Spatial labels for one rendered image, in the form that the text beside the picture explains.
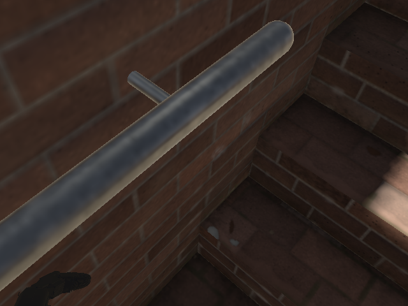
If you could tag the stairs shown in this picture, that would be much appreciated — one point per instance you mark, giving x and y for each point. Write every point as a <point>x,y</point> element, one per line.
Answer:
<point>322,218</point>

